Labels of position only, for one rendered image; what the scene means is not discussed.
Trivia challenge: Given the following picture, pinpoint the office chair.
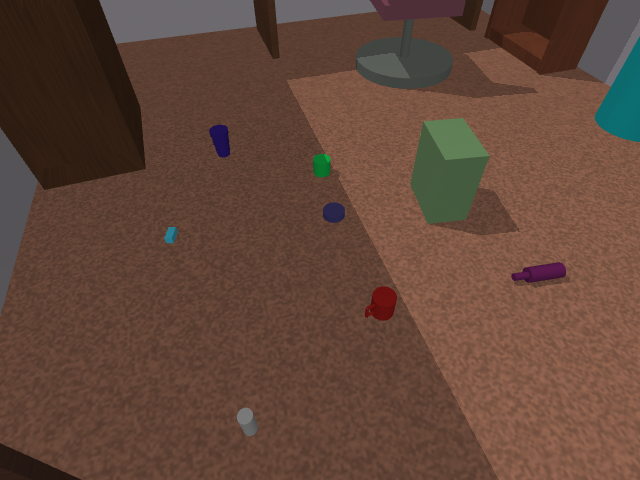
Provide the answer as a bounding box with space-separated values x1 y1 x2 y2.
356 0 466 89

